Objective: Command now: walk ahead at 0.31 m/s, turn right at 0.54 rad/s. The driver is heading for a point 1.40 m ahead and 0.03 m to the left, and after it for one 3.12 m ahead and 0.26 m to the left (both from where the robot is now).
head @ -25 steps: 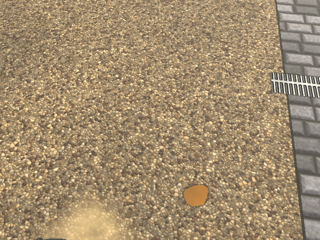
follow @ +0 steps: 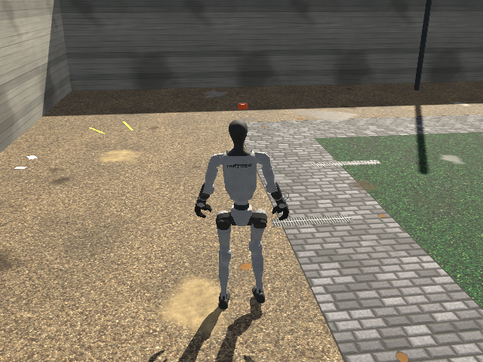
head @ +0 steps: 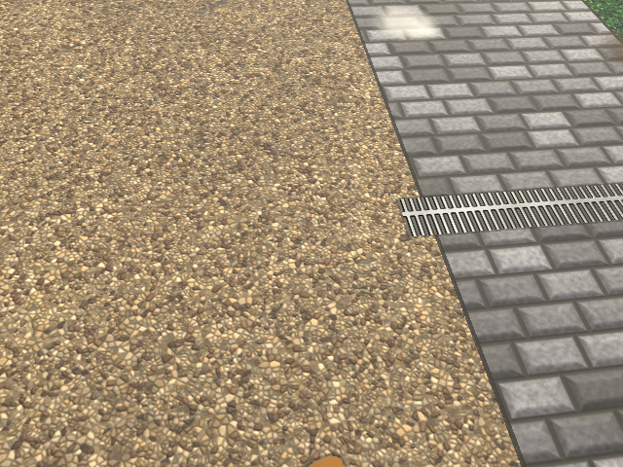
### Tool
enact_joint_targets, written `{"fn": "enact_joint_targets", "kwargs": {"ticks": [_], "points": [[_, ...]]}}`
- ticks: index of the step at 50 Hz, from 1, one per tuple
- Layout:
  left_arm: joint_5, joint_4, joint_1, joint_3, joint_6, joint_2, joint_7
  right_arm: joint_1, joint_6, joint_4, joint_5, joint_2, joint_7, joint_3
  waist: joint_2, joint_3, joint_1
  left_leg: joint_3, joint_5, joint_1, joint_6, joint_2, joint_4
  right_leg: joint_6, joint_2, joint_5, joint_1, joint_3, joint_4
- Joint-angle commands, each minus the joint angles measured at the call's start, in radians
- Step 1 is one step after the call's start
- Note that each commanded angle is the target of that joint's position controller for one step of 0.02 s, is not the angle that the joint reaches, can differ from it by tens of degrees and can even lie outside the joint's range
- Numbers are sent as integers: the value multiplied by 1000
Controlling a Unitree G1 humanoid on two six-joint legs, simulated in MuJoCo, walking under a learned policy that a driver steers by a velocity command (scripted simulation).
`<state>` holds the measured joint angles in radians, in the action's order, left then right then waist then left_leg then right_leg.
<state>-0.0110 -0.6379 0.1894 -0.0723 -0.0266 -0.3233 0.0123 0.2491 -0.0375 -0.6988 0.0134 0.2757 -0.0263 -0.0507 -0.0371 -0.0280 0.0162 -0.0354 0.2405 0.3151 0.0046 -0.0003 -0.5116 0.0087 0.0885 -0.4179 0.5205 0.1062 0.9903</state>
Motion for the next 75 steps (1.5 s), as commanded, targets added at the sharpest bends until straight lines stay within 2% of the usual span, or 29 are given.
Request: {"fn": "enact_joint_targets", "kwargs": {"ticks": [1,7,11,15,16,17,18,20,23,30,36,38,40,41,42,43,44,45,47,49,54,60,64,65,66,67,68,70,75], "points": [[3,70,-23,-31,22,-86,-9,10,-21,58,-9,146,-17,-40,174,40,20,-308,244,-202,139,-254,306,-40,-101,94,276,-9,159],[-2,92,-112,3,60,-6,-30,71,-35,10,-15,163,4,-48,184,49,55,-133,54,-195,164,-228,344,-42,-122,217,148,-80,-154],[-9,93,-144,8,74,-13,-45,102,-32,-24,-35,202,23,-59,197,60,69,-95,7,-154,175,-246,319,-20,-112,184,-19,-135,-346],[-13,37,27,-19,79,-62,-39,99,-22,-52,-44,180,31,-48,151,11,-39,-59,-114,-67,130,-231,156,52,-66,228,-363,-166,-524],[-11,10,163,-40,77,-111,-27,86,-29,-50,-31,127,33,-28,74,-75,-110,25,-149,20,78,-165,-75,90,-159,222,-563,-46,-547],[11,5,260,-64,69,-236,-16,91,-50,10,-8,40,33,2,-220,-169,-118,126,130,364,-10,-33,-459,226,-418,139,-829,377,-624],[5,-10,304,-58,78,-208,-23,60,-70,18,-27,107,26,-14,-208,-189,-149,0,317,509,-21,-7,-666,321,-481,5,-812,605,-722],[5,-7,207,-21,94,-104,-30,7,-81,20,-48,155,33,-29,-117,-35,-105,-20,163,569,14,-101,-720,268,-402,13,-671,389,-732],[16,-3,109,-3,100,-50,-33,1,-68,6,-21,118,41,-28,-80,43,-35,-19,7,458,5,-139,-597,231,-317,284,-483,206,-804],[1,-69,159,-20,106,-101,-11,-184,-57,45,-22,37,58,6,-35,88,-63,31,-299,344,-26,-88,-174,197,-263,480,-391,-6,-854],[-15,-138,234,-32,93,-131,-5,-297,-64,91,-29,74,84,-1,-25,111,-71,17,-283,305,36,-55,-11,164,-338,522,-542,1,-795],[-11,-146,227,-37,83,-149,-1,-237,-63,80,-25,104,83,-15,-49,57,-29,55,-198,189,67,-13,-4,142,-333,772,-590,-11,-691],[2,-140,218,-23,71,-125,6,33,-57,10,-20,180,65,-53,-34,-131,104,52,-215,-231,132,-20,-19,89,-252,888,-461,-74,-334],[13,-114,341,12,84,-18,-1,159,-54,-4,2,284,57,-76,163,-319,83,-348,-139,-671,284,-295,-43,22,-131,493,-75,-112,76],[6,-135,350,25,102,3,-7,206,-50,-28,-22,235,63,-64,305,-435,95,-718,61,-770,353,-393,153,-1,-17,-142,106,-8,287],[-25,-109,242,-4,117,-102,-13,146,-48,-23,-31,182,60,-45,219,-275,104,-634,185,-660,295,-359,202,13,-84,-122,218,36,359],[-36,-76,145,-4,125,-112,-15,71,-45,-12,-27,157,55,-36,155,-141,85,-499,160,-502,258,-323,224,24,-135,-39,238,-4,327],[-21,-67,101,-2,126,-99,-12,11,-46,-11,-17,135,55,-28,93,-44,50,-399,63,-342,246,-289,257,22,-175,34,212,-27,261],[-4,-84,139,-6,108,-73,-9,-49,-56,-6,1,98,57,-18,125,-6,-16,-289,-60,-171,233,-230,313,16,-221,115,87,-18,174],[0,-99,168,0,88,-38,-5,-53,-69,-20,-7,105,58,-22,124,5,-40,-220,-127,-103,251,-218,359,-1,-229,143,54,-33,126],[13,-57,-3,11,93,-16,-7,-11,-67,-62,-13,142,39,-30,83,75,-6,-78,-287,-102,230,-178,394,-34,-227,405,108,-55,-175],[13,-25,-129,14,115,-12,-36,73,-32,-125,-23,166,24,-31,103,40,41,-18,-500,-214,172,-180,259,-13,-140,542,-25,-82,-445],[35,-79,42,-19,120,-97,-33,48,-14,-136,-21,144,16,-26,71,-65,-57,-13,-528,-241,88,-120,-25,58,-125,683,-298,-86,-571],[53,-79,105,-30,120,-172,-26,127,-22,-124,7,89,18,-5,-74,-204,-35,19,-242,-72,34,-47,-250,141,-300,1107,-584,69,-466],[50,-85,120,-15,104,-129,-23,256,-22,-157,1,17,24,24,-243,-336,-16,13,387,135,-32,42,-521,310,-490,1199,-790,305,-472],[25,-93,140,-1,88,-71,-29,233,-12,-175,-20,101,28,4,-160,-362,-49,-70,477,163,-43,19,-606,315,-468,977,-735,350,-523],[15,-92,79,4,81,-62,-31,147,3,-154,-36,138,24,-9,-98,-246,-47,-58,434,217,-50,-11,-639,279,-429,786,-630,296,-573],[23,-83,-56,17,74,-35,-28,58,39,-139,-23,119,3,-13,-45,-108,-11,-46,333,193,-64,-68,-551,225,-373,530,-399,213,-657],[39,-114,-130,13,65,-36,-14,91,67,-179,-9,65,-18,-3,-104,-96,27,11,119,-89,-62,-54,-212,197,-284,339,-187,68,-729]]}}
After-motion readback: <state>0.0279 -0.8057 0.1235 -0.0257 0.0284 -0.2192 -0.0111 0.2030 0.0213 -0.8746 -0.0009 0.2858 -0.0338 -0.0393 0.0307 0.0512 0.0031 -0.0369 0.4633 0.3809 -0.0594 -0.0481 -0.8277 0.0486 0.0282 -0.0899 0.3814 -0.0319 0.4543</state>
